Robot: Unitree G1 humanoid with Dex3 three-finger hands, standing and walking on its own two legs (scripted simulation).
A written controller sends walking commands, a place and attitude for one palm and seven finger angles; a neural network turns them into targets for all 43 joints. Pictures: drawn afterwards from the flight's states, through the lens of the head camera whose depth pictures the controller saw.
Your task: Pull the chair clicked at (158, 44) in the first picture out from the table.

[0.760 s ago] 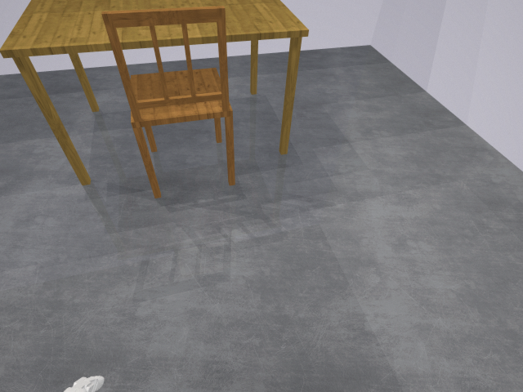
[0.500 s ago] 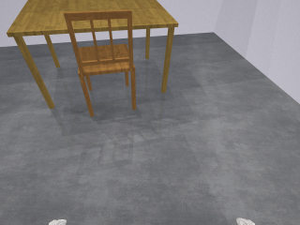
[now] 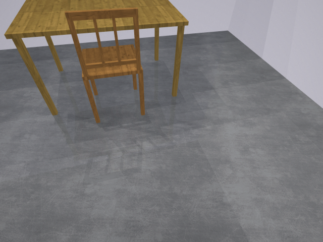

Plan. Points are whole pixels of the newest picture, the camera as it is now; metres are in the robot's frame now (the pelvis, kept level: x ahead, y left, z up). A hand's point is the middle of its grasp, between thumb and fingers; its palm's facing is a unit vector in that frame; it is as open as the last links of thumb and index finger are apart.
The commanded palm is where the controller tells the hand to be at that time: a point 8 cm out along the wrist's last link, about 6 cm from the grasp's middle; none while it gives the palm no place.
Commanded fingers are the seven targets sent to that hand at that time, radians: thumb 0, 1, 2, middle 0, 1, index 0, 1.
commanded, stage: stand and wait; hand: left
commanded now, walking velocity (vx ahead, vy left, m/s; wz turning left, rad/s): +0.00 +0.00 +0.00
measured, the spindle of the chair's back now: (99, 42) +1.21 +0.45 -0.09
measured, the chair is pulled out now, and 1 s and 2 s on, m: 0.00 0.00 0.00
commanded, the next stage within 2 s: look at it before walking up in 0.06 s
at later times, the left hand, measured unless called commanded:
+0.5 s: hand out of the picture +0.07 +0.24 -0.16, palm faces -0.04 -0.95 -0.32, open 7.4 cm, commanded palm none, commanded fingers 0.00 0.90 0.90 -0.20 -0.30 -0.20 -0.30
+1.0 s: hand out of the picture +0.06 +0.21 -0.17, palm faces -0.04 -0.97 -0.25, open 7.4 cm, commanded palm none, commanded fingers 0.00 0.90 0.90 -0.20 -0.30 -0.20 -0.30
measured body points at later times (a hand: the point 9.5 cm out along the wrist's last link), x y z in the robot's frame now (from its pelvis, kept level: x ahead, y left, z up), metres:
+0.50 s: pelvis +0.00 -0.01 +0.00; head +0.00 +0.00 +0.45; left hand +0.07 +0.28 -0.14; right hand +0.07 -0.30 -0.13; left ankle +0.00 +0.11 -0.74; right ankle +0.00 -0.13 -0.74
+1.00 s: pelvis +0.03 -0.01 -0.01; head +0.01 +0.00 +0.44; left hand +0.06 +0.26 -0.16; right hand +0.06 -0.27 -0.15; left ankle +0.00 +0.11 -0.74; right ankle +0.00 -0.13 -0.74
